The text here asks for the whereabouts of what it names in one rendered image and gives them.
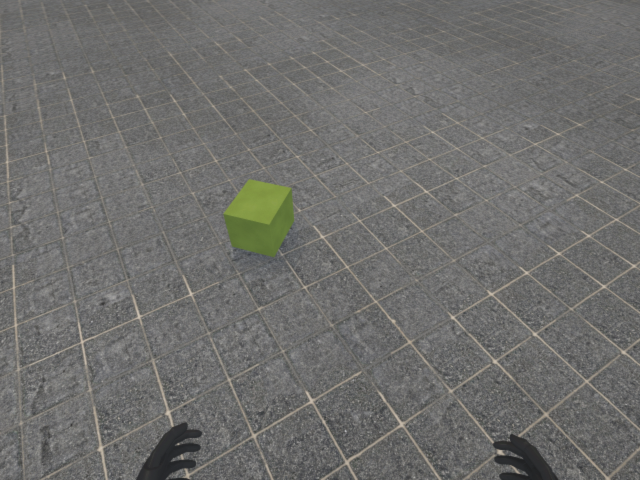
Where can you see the carton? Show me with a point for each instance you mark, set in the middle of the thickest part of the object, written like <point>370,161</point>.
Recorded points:
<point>259,217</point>

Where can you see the robot left hand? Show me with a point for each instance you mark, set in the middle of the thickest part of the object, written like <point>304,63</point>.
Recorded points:
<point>158,465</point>

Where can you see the robot right hand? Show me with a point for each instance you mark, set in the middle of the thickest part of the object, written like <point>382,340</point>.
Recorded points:
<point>532,463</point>

